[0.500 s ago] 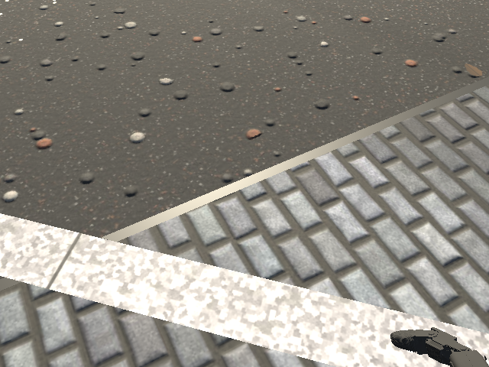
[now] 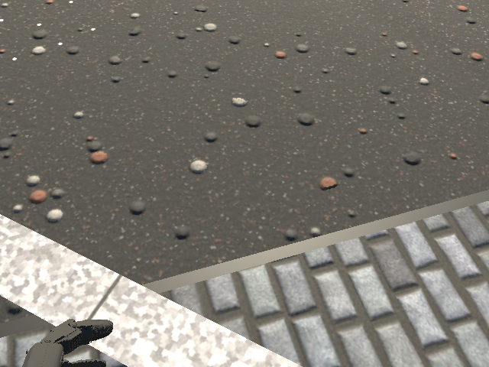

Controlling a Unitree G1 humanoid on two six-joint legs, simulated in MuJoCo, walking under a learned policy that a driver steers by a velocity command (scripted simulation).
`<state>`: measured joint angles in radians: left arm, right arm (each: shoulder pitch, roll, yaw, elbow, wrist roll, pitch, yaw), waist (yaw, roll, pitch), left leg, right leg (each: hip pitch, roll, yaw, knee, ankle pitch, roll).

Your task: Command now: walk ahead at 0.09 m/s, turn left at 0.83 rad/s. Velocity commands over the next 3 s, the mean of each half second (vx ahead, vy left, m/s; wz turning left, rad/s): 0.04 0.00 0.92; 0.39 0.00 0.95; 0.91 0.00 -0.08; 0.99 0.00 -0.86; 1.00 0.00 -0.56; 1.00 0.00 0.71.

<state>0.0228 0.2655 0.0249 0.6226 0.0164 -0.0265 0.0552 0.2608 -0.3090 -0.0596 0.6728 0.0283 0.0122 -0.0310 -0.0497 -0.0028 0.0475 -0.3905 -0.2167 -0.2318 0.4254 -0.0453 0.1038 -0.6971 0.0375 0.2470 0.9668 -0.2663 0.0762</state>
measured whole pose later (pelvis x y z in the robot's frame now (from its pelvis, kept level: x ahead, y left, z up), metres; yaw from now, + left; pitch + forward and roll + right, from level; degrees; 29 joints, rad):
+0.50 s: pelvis +0.10 -0.08 +0.01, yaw +29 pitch +1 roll -1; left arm 0.08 0.24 0.04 0.63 0.03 0.00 0.06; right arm 0.26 -0.36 -0.09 0.59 0.03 0.07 -0.02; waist -0.02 0.05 0.05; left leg -0.61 0.03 -0.09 1.23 -0.35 -0.12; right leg -0.28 0.01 -0.05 0.42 -0.17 -0.03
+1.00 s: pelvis +0.15 +0.07 +0.01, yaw +56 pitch +3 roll -1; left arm 0.11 0.31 0.06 0.68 0.06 -0.02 -0.07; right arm 0.52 -0.27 -0.05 0.75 -0.01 -0.03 0.02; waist -0.07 -0.05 -0.03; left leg 0.00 -0.05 -0.11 0.30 -0.34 0.08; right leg -0.68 -0.07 -0.02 0.97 -0.16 0.06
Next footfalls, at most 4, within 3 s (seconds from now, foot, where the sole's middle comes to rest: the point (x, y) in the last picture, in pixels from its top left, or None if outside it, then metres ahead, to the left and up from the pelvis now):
0.26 right None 0.22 -0.14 -0.77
0.78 left None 0.02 0.05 -0.77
1.18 right None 0.41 0.29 -0.77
1.62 left None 0.45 0.73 -0.77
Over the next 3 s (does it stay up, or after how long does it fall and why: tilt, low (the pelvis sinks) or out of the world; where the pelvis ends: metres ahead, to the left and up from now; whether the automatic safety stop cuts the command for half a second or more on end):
stays up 1.60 1.03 -0.01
